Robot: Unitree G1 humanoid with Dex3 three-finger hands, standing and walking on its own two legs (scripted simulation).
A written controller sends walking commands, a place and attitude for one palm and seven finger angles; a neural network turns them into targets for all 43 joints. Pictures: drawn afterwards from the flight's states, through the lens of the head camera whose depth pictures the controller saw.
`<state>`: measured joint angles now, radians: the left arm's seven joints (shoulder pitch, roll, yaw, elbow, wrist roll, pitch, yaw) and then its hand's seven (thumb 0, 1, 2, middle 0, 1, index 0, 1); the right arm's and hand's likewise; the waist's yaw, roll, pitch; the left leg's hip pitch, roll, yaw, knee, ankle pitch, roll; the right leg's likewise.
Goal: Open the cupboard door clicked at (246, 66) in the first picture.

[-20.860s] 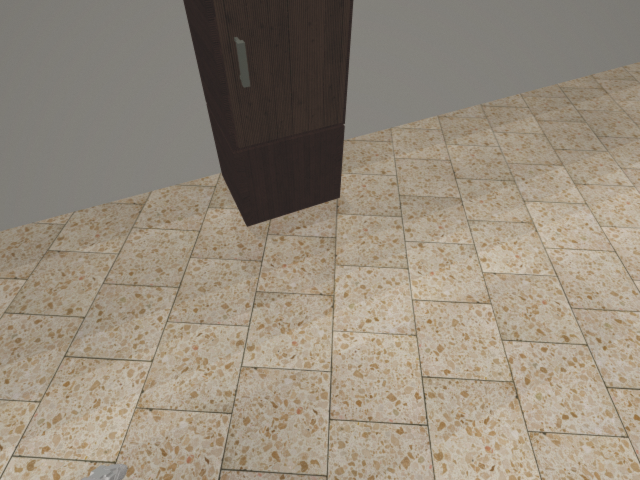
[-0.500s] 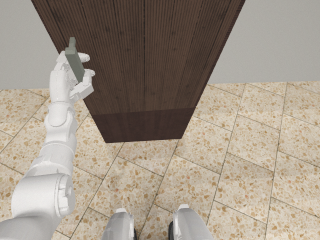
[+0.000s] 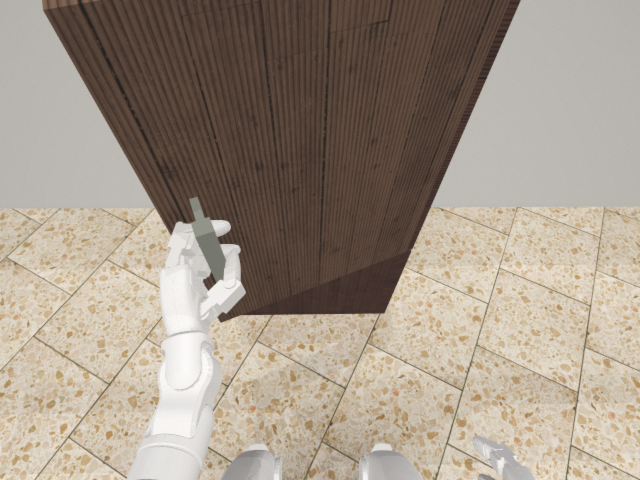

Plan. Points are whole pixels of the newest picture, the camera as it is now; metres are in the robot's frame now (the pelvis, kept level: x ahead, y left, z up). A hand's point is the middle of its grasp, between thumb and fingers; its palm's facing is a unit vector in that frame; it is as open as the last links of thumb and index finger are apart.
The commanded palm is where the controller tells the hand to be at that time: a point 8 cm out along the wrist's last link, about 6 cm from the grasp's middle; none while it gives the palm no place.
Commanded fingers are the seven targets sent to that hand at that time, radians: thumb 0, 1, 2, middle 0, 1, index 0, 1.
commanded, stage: pull the door open along its arc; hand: left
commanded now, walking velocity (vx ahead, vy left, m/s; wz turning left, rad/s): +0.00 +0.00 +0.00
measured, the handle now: (210, 243) +0.40 +0.15 +0.04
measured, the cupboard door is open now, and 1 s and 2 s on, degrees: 22 39 41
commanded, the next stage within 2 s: open thumb and fingers to let go in 0.40 s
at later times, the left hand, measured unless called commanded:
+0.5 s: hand (292, 351) +0.26 +0.04 +0.04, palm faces +0.37 -0.93 -0.03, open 6.3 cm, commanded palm +0.22 +0.08 +0.03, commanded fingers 0.00 0.83 0.87 -0.40 -1.34 -0.40 -1.34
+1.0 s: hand (288, 349) +0.27 +0.05 +0.03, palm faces +0.41 -0.91 -0.02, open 12.2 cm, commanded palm +0.22 +0.08 +0.03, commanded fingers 0.00 -0.50 0.30 -0.27 -1.00 -0.27 -1.00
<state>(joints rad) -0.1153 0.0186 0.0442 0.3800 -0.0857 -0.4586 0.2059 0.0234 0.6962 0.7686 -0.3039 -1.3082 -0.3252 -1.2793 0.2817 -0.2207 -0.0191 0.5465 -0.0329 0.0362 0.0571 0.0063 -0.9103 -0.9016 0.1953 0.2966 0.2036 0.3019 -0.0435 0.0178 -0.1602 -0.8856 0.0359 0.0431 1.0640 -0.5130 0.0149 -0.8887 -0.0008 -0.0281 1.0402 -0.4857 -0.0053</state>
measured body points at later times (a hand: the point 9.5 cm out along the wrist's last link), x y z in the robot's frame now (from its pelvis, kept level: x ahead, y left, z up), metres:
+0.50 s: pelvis +0.01 -0.05 +0.00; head +0.06 -0.06 +0.45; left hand +0.24 +0.09 +0.04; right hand +0.21 -0.24 -0.10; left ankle -0.01 +0.11 -0.66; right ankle +0.00 -0.12 -0.66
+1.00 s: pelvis -0.02 -0.05 -0.01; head +0.05 -0.06 +0.44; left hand +0.24 +0.09 +0.03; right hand +0.17 -0.26 -0.12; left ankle -0.01 +0.11 -0.66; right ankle +0.00 -0.12 -0.66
